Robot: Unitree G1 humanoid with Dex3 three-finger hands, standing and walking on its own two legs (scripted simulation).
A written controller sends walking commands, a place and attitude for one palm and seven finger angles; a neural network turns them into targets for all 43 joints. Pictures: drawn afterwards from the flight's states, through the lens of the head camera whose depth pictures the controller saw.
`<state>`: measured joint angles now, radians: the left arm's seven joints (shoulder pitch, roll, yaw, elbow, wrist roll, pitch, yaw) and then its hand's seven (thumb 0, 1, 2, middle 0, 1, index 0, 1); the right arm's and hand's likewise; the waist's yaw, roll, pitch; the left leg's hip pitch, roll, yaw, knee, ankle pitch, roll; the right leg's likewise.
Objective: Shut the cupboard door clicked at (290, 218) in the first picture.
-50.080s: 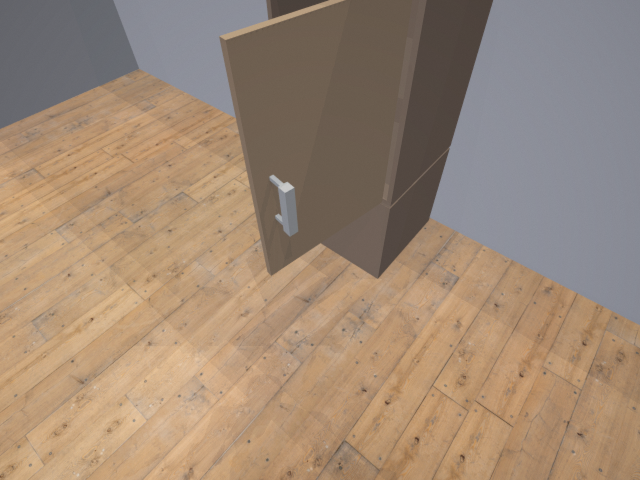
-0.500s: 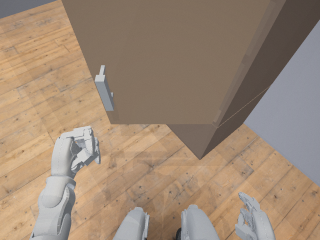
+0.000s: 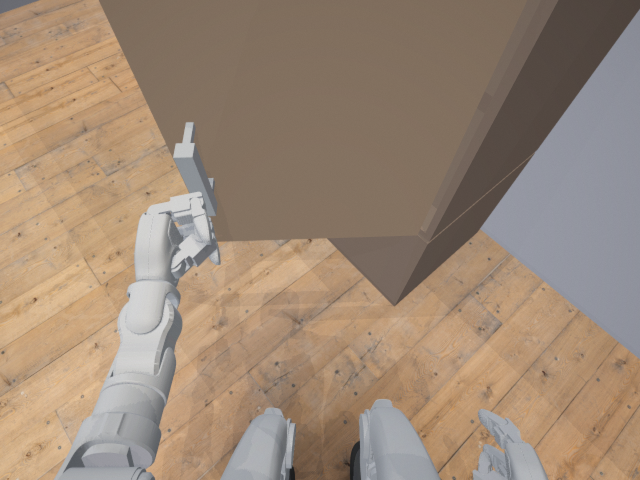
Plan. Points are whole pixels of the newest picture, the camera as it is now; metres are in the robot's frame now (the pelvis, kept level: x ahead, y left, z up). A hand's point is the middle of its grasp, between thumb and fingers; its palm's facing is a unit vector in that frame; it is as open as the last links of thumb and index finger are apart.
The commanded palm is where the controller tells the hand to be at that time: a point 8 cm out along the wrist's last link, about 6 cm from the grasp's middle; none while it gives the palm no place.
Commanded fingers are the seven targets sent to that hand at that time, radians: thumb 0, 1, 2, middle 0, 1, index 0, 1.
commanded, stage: bring the fist close to the handle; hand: left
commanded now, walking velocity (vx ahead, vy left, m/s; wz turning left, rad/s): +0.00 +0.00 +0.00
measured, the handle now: (199, 171) +0.51 +0.18 +0.03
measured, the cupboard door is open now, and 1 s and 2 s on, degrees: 52 49 32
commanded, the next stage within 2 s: push the door shut along its arc in 0.48 s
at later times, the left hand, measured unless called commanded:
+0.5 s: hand (215, 225) +0.42 +0.15 +0.03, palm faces +0.08 -1.00 -0.03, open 3.1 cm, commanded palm +0.39 +0.19 +0.03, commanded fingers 0.00 0.90 0.90 -1.30 -1.50 -1.30 -1.50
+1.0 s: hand (216, 200) +0.46 +0.15 +0.03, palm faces -0.03 -1.00 -0.06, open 3.1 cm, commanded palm +0.45 +0.19 +0.03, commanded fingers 0.00 0.90 0.90 -1.30 -1.50 -1.30 -1.50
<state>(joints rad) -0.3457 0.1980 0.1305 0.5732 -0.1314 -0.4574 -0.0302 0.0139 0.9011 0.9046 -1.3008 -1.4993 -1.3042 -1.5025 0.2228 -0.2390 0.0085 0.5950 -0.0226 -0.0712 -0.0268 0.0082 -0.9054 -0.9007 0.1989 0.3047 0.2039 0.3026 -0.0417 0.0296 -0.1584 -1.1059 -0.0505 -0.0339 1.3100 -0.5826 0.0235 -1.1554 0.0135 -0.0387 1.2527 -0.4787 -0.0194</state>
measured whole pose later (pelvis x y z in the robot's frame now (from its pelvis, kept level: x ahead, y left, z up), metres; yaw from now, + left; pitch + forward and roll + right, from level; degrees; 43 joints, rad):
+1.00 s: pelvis -0.01 +0.00 -0.01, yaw +0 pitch +25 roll -2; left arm -0.71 0.32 0.25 1.02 -0.12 -0.55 -0.17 0.01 0.88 0.91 -1.33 -1.50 -1.31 -1.50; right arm 0.26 -0.25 0.01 0.65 -0.02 -0.03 -0.02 0.00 -0.91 -0.90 0.20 0.30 0.20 0.30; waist -0.10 0.03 -0.15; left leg -1.19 -0.05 -0.04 1.34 -0.57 0.02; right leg -1.24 0.01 -0.05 1.27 -0.47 -0.02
